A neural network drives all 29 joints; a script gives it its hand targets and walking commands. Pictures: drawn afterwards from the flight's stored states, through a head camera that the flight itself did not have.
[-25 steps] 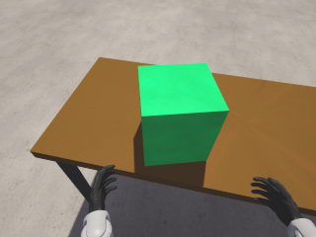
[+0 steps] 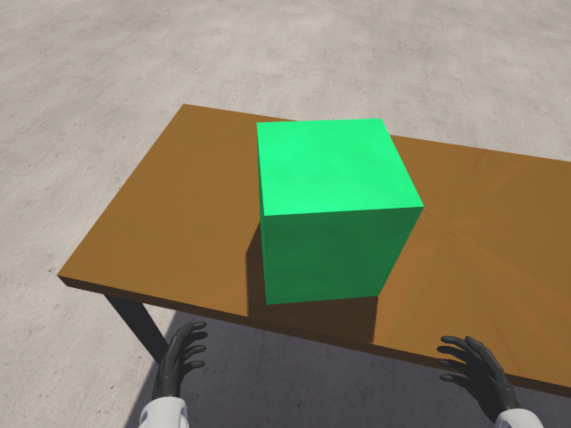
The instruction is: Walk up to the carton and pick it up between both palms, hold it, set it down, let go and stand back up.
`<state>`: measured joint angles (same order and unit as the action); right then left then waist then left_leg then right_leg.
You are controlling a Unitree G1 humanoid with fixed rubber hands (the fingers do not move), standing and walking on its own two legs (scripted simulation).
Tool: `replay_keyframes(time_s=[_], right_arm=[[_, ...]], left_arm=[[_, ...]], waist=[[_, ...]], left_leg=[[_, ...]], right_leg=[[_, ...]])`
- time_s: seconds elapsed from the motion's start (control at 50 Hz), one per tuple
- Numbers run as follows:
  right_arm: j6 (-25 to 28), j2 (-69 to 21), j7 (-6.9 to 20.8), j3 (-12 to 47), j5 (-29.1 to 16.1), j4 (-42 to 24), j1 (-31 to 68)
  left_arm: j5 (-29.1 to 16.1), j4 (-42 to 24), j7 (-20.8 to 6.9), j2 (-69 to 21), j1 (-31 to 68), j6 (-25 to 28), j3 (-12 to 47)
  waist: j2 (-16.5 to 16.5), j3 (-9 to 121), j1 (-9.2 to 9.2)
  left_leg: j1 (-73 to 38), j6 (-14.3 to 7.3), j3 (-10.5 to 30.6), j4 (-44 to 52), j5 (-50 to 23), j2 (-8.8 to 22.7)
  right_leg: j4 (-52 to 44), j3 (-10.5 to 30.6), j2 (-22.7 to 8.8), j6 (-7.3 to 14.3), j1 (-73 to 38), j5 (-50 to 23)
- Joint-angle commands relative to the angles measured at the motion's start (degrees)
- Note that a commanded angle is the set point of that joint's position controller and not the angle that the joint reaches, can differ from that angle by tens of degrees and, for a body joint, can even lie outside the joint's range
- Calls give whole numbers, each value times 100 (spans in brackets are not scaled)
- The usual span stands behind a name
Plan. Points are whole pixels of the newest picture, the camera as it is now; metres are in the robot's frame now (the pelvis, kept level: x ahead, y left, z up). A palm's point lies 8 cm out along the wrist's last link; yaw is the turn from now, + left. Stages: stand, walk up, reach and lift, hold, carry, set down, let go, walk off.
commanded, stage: set down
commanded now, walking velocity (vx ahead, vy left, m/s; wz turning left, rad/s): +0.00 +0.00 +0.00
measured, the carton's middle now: (321, 215) +0.46 -0.02 +0.02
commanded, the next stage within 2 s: let go in 0.82 s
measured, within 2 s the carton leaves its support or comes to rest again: neither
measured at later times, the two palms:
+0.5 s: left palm (153, 407) +0.16 +0.20 -0.05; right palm (488, 398) +0.21 -0.25 -0.04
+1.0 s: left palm (143, 426) +0.14 +0.21 -0.08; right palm (480, 399) +0.21 -0.24 -0.04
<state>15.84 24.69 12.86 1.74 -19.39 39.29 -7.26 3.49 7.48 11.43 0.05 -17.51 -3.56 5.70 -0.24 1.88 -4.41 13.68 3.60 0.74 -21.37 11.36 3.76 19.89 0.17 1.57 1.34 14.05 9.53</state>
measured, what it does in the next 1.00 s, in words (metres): stands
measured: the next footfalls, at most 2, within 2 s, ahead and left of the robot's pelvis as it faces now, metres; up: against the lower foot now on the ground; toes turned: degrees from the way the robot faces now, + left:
none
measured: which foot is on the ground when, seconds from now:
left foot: down 0.00-1.00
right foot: down 0.00-1.00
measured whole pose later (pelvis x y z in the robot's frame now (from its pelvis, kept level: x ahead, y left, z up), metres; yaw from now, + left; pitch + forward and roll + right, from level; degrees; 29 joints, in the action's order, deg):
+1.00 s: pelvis +0.01 +0.01 +0.00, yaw +0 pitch +1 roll -1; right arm 14.8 15.6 1.2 -2.8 -6.8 37.3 -7.5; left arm 3.5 21.9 3.9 9.9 -17.0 -6.6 4.3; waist -2.4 -1.2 -2.9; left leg 9.8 3.1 0.7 -21.4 12.3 3.2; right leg 19.9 0.2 1.0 0.6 10.1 10.6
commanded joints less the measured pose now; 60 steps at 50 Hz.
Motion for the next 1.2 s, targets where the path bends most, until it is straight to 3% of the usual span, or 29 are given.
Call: replay_keyframes(time_s=[0.0,0.06,0.08,0.12,0.14,0.16,0.2,0.22,0.3,0.34,0.36,0.38,0.44,0.46,0.5,0.56,0.64,0.72,0.74,0.76,0.8,0.84,0.86,0.88,0.9,0.96,1.02,1.08,1.18], right_arm=[[217,529,-160,-455,374,-678,-81],[89,275,-218,-278,495,-477,-96],[128,371,-243,-379,479,-834,207],[46,261,-277,-395,626,-612,-157],[67,235,-271,-386,562,-696,-8],[50,238,-284,-354,566,-766,-123],[-59,-61,-403,-276,728,-404,-163],[-166,-205,-489,-254,847,-351,-205],[-126,-74,-479,-356,868,-724,25],[-224,-184,-492,-258,843,-575,-92],[-146,-31,-435,-452,771,-889,-3],[-299,-234,-505,-254,884,-277,-279],[-267,-198,-532,-350,1034,-535,-251],[-306,-339,-553,-264,990,-528,-264],[-330,-414,-549,-287,1035,-580,-136],[-453,-582,-686,-228,1253,-295,-233],[-358,-575,-680,-296,1281,-309,-309],[-352,-695,-758,-186,1240,-225,-287],[-440,-876,-834,-161,1391,94,-476],[-355,-784,-803,-263,1398,-253,-252],[-461,-1073,-955,-88,1522,74,-374],[-484,-1142,-996,-98,1554,61,-323],[-397,-994,-921,-176,1524,-247,-229],[-431,-999,-938,-259,1522,-4,-232],[-524,-1259,-1062,-130,1695,346,-277],[-572,-1312,-1131,-114,1808,459,-272],[-492,-1136,-1069,-343,1729,137,-47],[-617,-1398,-1130,-164,1868,500,-207],[-644,-1420,-1233,-192,1944,508,-67]], left_arm=[[-217,-762,-147,415,31,203,-351],[-215,-569,-215,582,210,187,-426],[-279,-908,-169,624,422,180,-435],[-191,-500,-226,656,147,154,-493],[-278,-863,-185,629,215,175,-476],[-314,-927,-204,681,129,183,-467],[-319,-200,-369,807,208,89,-497],[-273,181,-471,837,270,-19,-620],[-340,-799,-337,1014,523,126,-645],[-377,-457,-389,893,418,75,-548],[-411,-942,-260,866,413,136,-462],[-321,-148,-408,929,307,-4,-475],[-323,-310,-421,979,305,-1,-527],[-359,-218,-455,1065,406,-11,-535],[-380,-345,-434,990,596,3,-488],[-344,362,-582,1221,581,-117,-596],[-315,-315,-495,1226,645,38,-611],[-279,-25,-593,1275,602,19,-650],[-237,559,-706,1355,516,-74,-671],[-246,20,-634,1330,713,-16,-668],[-277,698,-780,1450,729,-114,-684],[-301,696,-770,1500,782,-99,-730],[-307,75,-709,1475,820,-2,-767],[-287,191,-692,1433,867,-23,-678],[-249,915,-836,1504,895,-137,-714],[-236,908,-915,1661,1061,-178,-721],[-275,193,-782,1635,1177,-62,-710],[-251,1103,-901,1646,1010,-172,-670],[-197,1148,-989,1660,1151,-208,-756]], waist=[[-747,544,623],[-719,371,566],[-778,631,509],[-614,468,553],[-554,583,515],[-757,571,460],[-705,124,642],[-700,13,579],[-620,345,392],[-490,195,494],[-318,393,474],[-338,-59,617],[-329,125,536],[-545,84,487],[-264,28,524],[-410,-213,539],[15,88,400],[-63,12,408],[-138,-216,615],[18,150,540],[-32,-328,574],[-152,-388,551],[68,-35,432],[144,-254,525],[70,-493,612],[40,-492,596],[330,-235,575],[154,-570,705],[276,-561,666]], left_leg=[[-425,-177,-385,303,-638,-436],[-386,-237,-430,290,-413,-460],[-328,-237,-419,258,-525,-461],[-424,-218,-448,253,-580,-406],[-462,-214,-388,270,-648,-415],[-407,-260,-416,273,-661,-437],[-301,-272,-454,297,-347,-470],[-257,-324,-505,287,-214,-498],[-355,-309,-392,283,-503,-431],[-546,-300,-411,321,-443,-420],[-627,-235,-307,265,-720,-365],[-653,-261,-438,280,-460,-418],[-669,-308,-347,287,-478,-372],[-551,-311,-395,288,-353,-388],[-679,-314,-381,279,-365,-384],[-737,-327,-474,263,-232,-416],[-763,-265,-394,263,-521,-371],[-753,-268,-444,206,-550,-423],[-858,-313,-478,188,-451,-435],[-848,-291,-452,218,-468,-430],[-870,-299,-525,262,-196,-470],[-827,-337,-503,310,-138,-417],[-957,-289,-455,279,-430,-369],[-1069,-239,-427,294,-419,-366],[-1047,-267,-495,298,-171,-422],[-1192,-274,-514,288,-203,-401],[-1208,-210,-421,286,-331,-335],[-1168,-242,-508,310,-100,-371],[-1272,-222,-540,356,-70,-354]], right_leg=[[-334,235,-121,113,-1190,-824],[-409,389,-250,47,-1202,-584],[-341,342,-232,55,-1249,-645],[-373,315,-189,41,-1185,-652],[-382,273,-200,47,-1197,-657],[-388,283,-203,11,-1281,-744],[-424,383,-319,-41,-1115,-509],[-473,480,-390,-68,-1128,-287],[-434,370,-306,-56,-1166,-270],[-514,313,-297,-54,-982,-256],[-426,155,-207,25,-920,-358],[-572,265,-243,13,-840,-173],[-543,223,-279,-17,-763,-36],[-554,294,-295,-50,-771,135],[-525,257,-291,-3,-600,220],[-609,326,-360,-74,-575,320],[-467,218,-286,-30,-617,-28],[-492,224,-319,-87,-707,-140],[-588,301,-400,-108,-687,-193],[-515,208,-321,-81,-719,-65],[-588,305,-418,-115,-675,58],[-639,283,-442,-121,-540,354],[-521,157,-338,-91,-602,139],[-533,190,-336,-56,-463,107],[-638,303,-446,-98,-482,185],[-666,279,-475,-128,-399,159],[-518,102,-374,-52,-418,157],[-622,186,-431,-41,-377,264],[-684,182,-425,-39,-372,408]])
